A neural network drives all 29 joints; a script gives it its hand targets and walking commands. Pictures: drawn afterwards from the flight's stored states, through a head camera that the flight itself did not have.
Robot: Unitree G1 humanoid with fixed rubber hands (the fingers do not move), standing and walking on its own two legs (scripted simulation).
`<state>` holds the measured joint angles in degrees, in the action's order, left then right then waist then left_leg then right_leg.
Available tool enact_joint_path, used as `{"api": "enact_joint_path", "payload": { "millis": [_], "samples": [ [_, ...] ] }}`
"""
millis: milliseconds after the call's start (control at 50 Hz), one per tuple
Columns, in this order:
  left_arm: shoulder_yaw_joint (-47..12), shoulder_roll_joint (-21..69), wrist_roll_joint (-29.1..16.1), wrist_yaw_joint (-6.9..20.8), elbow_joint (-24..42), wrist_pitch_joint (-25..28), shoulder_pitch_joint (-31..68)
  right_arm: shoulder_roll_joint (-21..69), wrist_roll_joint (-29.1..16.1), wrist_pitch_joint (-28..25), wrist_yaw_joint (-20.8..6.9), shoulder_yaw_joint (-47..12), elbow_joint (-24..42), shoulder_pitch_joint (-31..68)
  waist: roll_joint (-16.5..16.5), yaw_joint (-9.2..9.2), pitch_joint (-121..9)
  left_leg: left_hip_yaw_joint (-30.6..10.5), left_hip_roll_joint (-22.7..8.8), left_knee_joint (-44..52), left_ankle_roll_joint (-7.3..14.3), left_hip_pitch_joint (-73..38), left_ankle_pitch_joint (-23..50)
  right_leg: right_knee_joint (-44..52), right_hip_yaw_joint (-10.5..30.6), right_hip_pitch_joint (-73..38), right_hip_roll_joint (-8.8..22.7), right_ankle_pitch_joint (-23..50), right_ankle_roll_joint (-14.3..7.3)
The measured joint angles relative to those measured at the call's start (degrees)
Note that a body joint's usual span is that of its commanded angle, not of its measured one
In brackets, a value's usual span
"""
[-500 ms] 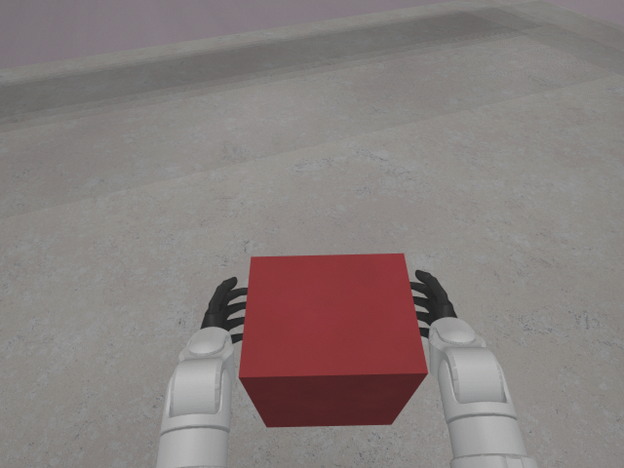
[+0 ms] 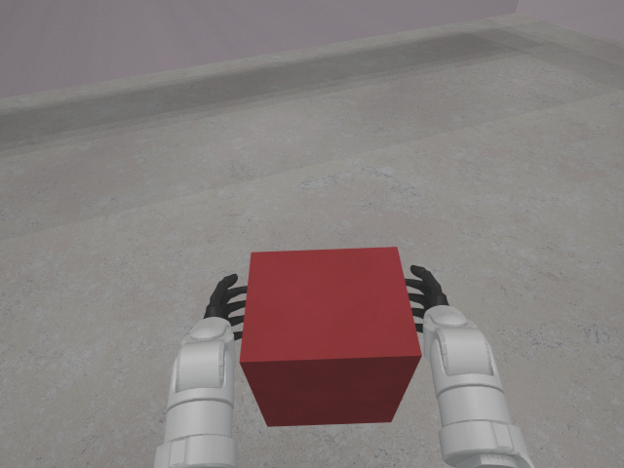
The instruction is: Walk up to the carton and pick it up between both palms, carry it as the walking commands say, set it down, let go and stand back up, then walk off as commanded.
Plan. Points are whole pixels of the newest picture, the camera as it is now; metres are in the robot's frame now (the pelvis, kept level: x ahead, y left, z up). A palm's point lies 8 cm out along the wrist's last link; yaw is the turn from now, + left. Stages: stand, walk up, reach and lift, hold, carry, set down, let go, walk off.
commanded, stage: set down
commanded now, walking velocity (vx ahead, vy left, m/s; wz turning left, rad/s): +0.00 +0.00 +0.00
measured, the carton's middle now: (326, 344) +0.31 +0.00 -0.02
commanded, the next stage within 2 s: none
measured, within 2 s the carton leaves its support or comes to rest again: neither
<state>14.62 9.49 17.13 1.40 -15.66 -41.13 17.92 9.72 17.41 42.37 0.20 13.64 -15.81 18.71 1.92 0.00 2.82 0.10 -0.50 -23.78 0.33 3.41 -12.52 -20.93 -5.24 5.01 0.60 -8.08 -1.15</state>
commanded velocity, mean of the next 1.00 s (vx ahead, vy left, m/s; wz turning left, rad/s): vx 0.00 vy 0.00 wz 0.00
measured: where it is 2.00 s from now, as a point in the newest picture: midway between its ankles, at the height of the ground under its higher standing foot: outside the picture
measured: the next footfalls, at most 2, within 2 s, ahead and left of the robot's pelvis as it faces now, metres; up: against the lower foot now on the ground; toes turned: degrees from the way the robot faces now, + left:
none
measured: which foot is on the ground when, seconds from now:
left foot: down 0.00-1.00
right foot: down 0.00-1.00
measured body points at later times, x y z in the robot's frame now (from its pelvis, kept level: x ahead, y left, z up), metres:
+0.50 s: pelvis +0.00 +0.00 -0.01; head +0.04 +0.00 +0.43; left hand +0.32 +0.15 -0.03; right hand +0.32 -0.15 -0.04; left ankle +0.02 +0.12 -0.74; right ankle +0.05 -0.11 -0.74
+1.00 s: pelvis -0.04 +0.00 -0.08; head +0.11 -0.01 +0.34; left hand +0.34 +0.14 -0.13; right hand +0.34 -0.15 -0.13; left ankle +0.02 +0.12 -0.74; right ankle +0.05 -0.11 -0.74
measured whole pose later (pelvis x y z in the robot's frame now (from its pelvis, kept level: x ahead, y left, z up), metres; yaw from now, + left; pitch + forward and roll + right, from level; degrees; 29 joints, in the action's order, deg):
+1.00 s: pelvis -0.04 +0.00 -0.08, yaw -1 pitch +20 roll +1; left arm 27.1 11.0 18.0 1.2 -29.5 -15.9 32.0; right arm 9.9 19.2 16.8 -0.8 25.7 -29.6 32.3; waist 0.7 0.6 -1.6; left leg 1.6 0.2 -57.2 0.7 56.3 -21.2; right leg -55.8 -1.2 59.5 0.9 -16.3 -1.2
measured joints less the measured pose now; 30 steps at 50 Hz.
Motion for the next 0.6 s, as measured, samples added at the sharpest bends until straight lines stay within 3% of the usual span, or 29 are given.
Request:
{"api": "enact_joint_path", "payload": {
  "millis": [300, 600],
  "samples": [
    [4.71, 0.91, 2.53, 0.23, -9.13, 7.93, 2.9, 0.75, 2.46, -8.31, -0.56, 4.98, -8.89, 2.34, -0.38, 0.75, 1.44, 0.85, -0.33, -4.28, -0.01, 4.32, -2.22, -4.81, 1.01, 4.98, -0.21, -2.1, -0.12],
    [8.67, 1.82, 2.65, 0.11, -12.99, 20.34, 5.43, 1.51, 2.73, -21.05, -0.59, 9.02, -12.67, 4.49, -0.89, 0.56, 0.12, 1.11, 0.26, -14.47, 0.4, 23.67, -4.38, -15.36, 1.49, 24.6, 0.77, -4.32, 0.01]
  ]
}}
